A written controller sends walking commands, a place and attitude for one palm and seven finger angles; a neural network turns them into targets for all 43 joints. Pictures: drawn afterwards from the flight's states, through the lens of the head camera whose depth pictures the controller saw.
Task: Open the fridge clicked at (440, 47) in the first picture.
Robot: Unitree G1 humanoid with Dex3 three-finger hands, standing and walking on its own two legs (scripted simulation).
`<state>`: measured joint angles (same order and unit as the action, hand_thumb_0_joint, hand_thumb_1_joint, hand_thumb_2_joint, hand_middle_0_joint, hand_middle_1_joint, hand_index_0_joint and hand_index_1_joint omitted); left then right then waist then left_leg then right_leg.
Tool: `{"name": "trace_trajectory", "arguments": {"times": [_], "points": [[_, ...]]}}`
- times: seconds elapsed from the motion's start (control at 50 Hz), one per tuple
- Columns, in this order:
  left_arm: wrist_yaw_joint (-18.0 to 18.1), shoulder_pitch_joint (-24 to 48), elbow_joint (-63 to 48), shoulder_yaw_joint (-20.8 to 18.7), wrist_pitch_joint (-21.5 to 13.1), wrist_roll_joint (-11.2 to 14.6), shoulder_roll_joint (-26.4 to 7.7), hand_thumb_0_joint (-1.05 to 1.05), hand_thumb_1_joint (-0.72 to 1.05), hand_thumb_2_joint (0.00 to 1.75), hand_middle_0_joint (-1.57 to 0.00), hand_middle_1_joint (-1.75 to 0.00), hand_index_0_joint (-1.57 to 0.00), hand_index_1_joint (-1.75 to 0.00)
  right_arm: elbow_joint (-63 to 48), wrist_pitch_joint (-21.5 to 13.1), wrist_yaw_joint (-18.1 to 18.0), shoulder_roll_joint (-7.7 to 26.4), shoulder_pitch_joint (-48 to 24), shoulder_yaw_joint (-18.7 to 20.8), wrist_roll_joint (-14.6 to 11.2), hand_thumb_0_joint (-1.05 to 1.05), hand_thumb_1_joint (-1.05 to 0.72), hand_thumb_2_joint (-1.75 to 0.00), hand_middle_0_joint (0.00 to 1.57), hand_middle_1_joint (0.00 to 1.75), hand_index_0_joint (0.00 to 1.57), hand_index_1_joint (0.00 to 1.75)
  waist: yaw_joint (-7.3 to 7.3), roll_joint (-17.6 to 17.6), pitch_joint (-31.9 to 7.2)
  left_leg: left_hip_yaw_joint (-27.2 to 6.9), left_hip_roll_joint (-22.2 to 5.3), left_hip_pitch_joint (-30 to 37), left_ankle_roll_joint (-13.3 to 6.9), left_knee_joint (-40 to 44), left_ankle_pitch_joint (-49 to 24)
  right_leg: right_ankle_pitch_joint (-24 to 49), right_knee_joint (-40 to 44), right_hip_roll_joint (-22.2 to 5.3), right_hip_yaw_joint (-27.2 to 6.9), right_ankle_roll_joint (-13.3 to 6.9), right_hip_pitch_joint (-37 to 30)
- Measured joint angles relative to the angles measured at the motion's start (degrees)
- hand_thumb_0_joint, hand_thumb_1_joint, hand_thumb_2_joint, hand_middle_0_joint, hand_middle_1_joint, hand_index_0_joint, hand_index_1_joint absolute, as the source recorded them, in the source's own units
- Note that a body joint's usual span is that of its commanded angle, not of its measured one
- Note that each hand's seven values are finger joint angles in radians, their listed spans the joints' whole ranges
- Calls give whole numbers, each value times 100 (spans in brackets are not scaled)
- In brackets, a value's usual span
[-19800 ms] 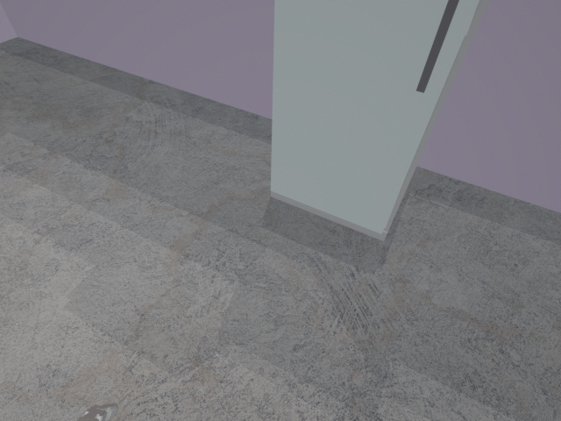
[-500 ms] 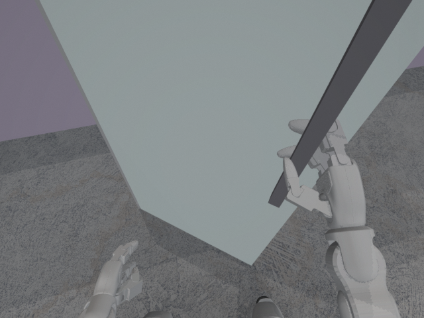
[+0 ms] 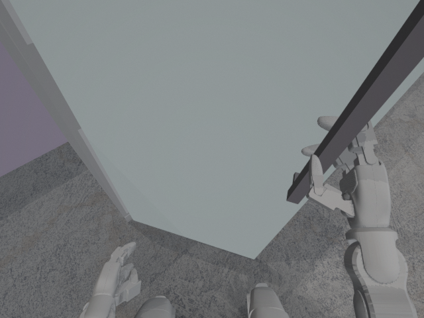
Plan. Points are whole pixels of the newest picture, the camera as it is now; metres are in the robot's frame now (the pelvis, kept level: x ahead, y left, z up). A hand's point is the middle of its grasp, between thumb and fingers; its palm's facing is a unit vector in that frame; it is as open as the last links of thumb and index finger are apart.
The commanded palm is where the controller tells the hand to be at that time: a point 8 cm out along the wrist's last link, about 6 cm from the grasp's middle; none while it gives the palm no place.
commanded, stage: walk backward, drawing the door open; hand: right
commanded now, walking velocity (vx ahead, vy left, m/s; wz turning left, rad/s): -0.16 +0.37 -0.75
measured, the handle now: (342, 121) +0.35 -0.14 +0.22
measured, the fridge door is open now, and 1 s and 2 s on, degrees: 59 79 72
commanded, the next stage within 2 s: stop walking and hold the door back in 0.40 s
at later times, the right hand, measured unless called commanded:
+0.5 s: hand (258, 279) +0.16 -0.03 +0.16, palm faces +0.44 +0.86 -0.27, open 7.3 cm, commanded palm +0.12 -0.06 +0.15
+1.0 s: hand (244, 282) +0.16 -0.01 +0.16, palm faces +0.60 +0.76 -0.22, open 6.3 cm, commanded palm +0.13 -0.06 +0.15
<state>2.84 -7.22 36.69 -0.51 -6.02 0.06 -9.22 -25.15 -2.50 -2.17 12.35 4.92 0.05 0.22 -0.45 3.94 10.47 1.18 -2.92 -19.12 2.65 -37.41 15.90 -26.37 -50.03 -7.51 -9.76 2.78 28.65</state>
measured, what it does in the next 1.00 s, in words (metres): steps to the left, turning right: right foot, then left foot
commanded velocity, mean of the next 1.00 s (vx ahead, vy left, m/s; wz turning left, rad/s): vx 0.02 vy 0.06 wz -0.36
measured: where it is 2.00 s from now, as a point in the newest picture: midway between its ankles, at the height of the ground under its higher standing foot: outside the picture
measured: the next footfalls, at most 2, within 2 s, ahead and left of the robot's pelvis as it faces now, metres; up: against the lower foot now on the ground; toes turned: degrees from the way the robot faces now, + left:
right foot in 0.22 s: -0.02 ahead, -0.03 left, +0.00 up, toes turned -19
left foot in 0.50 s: +0.10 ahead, +0.35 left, +0.00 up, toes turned -20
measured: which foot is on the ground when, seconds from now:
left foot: down 0.00-0.20, up 0.22-0.48, down 0.50-0.92, up 0.94-1.00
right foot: up 0.00-0.20, down 0.22-0.50, up 0.52-0.90, down 0.92-1.00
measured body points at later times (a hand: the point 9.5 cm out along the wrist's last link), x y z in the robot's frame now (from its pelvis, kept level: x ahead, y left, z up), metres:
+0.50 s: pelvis -0.02 +0.21 +0.01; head +0.02 +0.19 +0.46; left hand +0.20 +0.34 -0.09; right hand +0.13 -0.07 +0.17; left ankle +0.06 +0.36 -0.71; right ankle -0.05 -0.01 -0.71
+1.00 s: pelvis -0.11 +0.31 +0.02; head -0.08 +0.32 +0.47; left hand +0.16 +0.45 -0.08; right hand +0.12 -0.05 +0.18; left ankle +0.01 +0.38 -0.67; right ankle -0.15 +0.20 -0.72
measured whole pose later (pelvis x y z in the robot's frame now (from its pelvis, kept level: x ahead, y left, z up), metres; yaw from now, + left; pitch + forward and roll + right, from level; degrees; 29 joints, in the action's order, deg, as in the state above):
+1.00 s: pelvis -0.11 +0.31 +0.02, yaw -31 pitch -2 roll +0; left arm 5.1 -9.9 36.5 -0.6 -2.9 0.6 -14.8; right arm 25.0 -8.7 -5.8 14.6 -26.3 3.4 -1.8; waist 0.2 2.3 4.6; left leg 5.7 -3.6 -28.6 1.6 -51.3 22.0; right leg -13.5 -28.0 -1.5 3.3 -2.0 12.6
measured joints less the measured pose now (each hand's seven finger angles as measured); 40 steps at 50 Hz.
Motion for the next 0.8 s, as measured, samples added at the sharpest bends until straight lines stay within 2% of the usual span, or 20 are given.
{"name": "trace_trajectory", "arguments": {"times": [0.04, 0.08, 0.12, 0.18, 0.2, 0.22, 0.26, 0.3, 0.34, 0.4, 0.46, 0.5, 0.52, 0.54, 0.56, 0.6, 0.64, 0.7, 0.8], "points": [[105, 133, 141, -90, 40, -37, -100, 1, 90, 90, -20, -30, -21, -30, 4, 27, -41, -88, 175, 47, -9, -11, -58, -103, 37, 126, 8, 117, 51, -38, 12, 100, -86, 17, -110, -59, 79, -534, -1548, 339, 362, -79, 285], [172, 155, 101, -162, 73, -52, -155, 1, 90, 90, -20, -30, -21, -30, -31, 20, -30, -87, 377, 70, -35, -11, -58, -102, 37, 125, 10, 120, 145, -130, 8, 246, -179, 133, -219, 144, -13, -672, -2044, 522, 929, -84, 219], [212, 93, -32, -187, 82, -47, -182, 1, 90, 90, -20, -30, -21, -30, -67, -39, -1, -44, 511, 38, -63, -10, -58, -100, 36, 125, 13, 123, 282, -219, -44, 528, -246, 215, -312, 339, -121, -684, -1542, 595, 1406, -93, -89], [240, -71, -264, -177, -1, -71, -230, 1, 90, 90, -20, -30, -20, -30, -239, -70, 90, 56, 568, -61, 12, -11, -57, -99, 37, 127, 14, 122, 377, -288, -256, 994, -235, -9, -437, 214, -78, -192, 167, 603, 1825, -122, -762], [241, -132, -372, -168, -58, -87, -257, 1, 90, 90, -20, -30, -20, -30, -353, -78, 118, 110, 563, -78, 46, -12, -56, -98, 37, 128, 14, 121, 357, -277, -350, 1101, -190, -233, -482, -62, 35, 238, 874, 563, 1853, -166, -1049], [245, -136, -431, -192, -117, -117, -236, 1, 90, 90, -20, -30, -20, -30, -408, -149, 135, 181, 487, -72, 75, -14, -56, -98, 38, 129, 13, 119, 332, -323, -350, 1084, -150, -489, -427, -522, 340, 687, 1166, 529, 1773, -281, -1125], [208, -37, -331, -171, -120, -195, -89, 1, 90, 90, -20, -30, -20, -30, -320, -358, 166, 290, 305, -23, 167, -16, -55, -97, 40, 132, 14, 119, 192, -603, -72, 549, 20, -846, -220, -1562, 886, 644, 981, 540, 1689, -379, -1129], [113, -47, -242, -75, -101, -236, 17, 1, 90, 90, -19, -30, -20, -30, -293, -357, 207, 316, 318, 15, 202, -15, -55, -97, 41, 133, 15, 119, 158, -649, 43, 259, 221, -1109, -80, -2229, 848, 711, 1189, 429, 1432, -280, -1208], [38, -114, -205, -26, -132, -242, 68, 1, 90, 90, -20, -30, -20, -30, -269, -303, 215, 310, 372, 15, 211, -15, -55, -96, 40, 132, 16, 120, 151, -503, 91, 133, 291, -1256, 4, -2410, 541, 1008, 1564, 248, 1073, -93, -1250], [-43, -237, -179, -12, -173, -178, 60, 1, 90, 90, -20, -30, -21, -30, -230, -216, 183, 219, 497, 18, 138, -13, -56, -95, 38, 131, 17, 121, 24, -185, 66, -41, 224, -1019, 24, -1611, 169, 1409, 2048, -59, 652, 155, -1279], [-52, -354, -188, 14, -173, -75, 67, 1, 90, 90, -20, -30, -21, -30, -199, -147, 89, 211, 676, 150, -29, -13, -56, -94, 37, 131, 18, 122, -66, 13, -108, -114, 129, -306, 71, -311, 109, 1524, 2152, -254, 317, 316, -1160], [-44, -400, -203, 59, -130, -12, 144, 1, 90, 90, -20, -30, -21, -30, -244, -95, -22, 328, 785, 360, -103, -13, -56, -93, 38, 133, 17, 123, -103, -127, -325, -69, -12, 271, 80, 616, 46, 1286, 1848, -201, 181, 255, -887], [-39, -320, -175, 69, -100, 15, 127, 1, 90, 90, -20, -30, -21, -30, -254, -96, -81, 300, 803, 490, -103, -14, -56, -93, 39, 134, 17, 123, -131, -139, -357, -27, -4, 250, 62, 696, -258, 802, 1417, -183, 125, 156, -665], [-2, -199, -99, 43, -73, 25, 48, 1, 90, 90, -20, -30, -21, -30, -163, -141, -136, 192, 775, 550, -85, -14, -56, -92, 40, 134, 17, 124, -110, -53, -321, 58, 32, 160, 30, 487, -260, 238, 682, -103, 79, 60, -399], [54, -112, -14, 7, -52, -2, -42, 1, 90, 90, -20, -30, -21, -30, -2, -203, -161, 112, 721, 558, -73, -14, -57, -91, 41, 135, 18, 125, -82, 1, -311, 144, 6, 114, -9, 343, -184, -155, -159, 64, 136, -5, -123], [146, -29, 145, -69, 18, -35, -201, 1, 90, 90, -20, -30, -21, -30, 409, -336, -174, 85, 621, 548, -85, -14, -57, -89, 42, 137, 21, 129, -68, 1, -405, 252, -127, 94, -73, 283, -98, -319, -1605, 436, 454, -16, 269], [240, -9, 245, -110, 102, -46, -334, 1, 90, 90, -20, -30, -21, -30, 945, -458, -161, 169, 394, 503, -115, -16, -55, -87, 43, 138, 25, 131, -75, -41, -510, 344, -257, 167, -121, 382, -149, -141, -2270, 696, 820, 10, 343], [337, -41, 257, -77, 239, -31, -486, 1, 90, 90, -20, -30, -20, -30, 1905, -613, -155, 302, -159, 401, -163, -17, -53, -84, 45, 139, 31, 135, -48, -121, -690, 531, -406, 277, -178, 575, -302, 128, -1797, 889, 1173, -25, 31], [302, -70, 165, -17, 363, -18, -645, 1, 90, 90, -20, -30, -20, -30, 3327, -642, -206, 267, -1309, 280, -172, -15, -54, -83, 45, 140, 35, 136, -84, -322, -910, 704, -488, 181, -269, 752, -570, 200, -110, 919, 1315, -145, -765]]}}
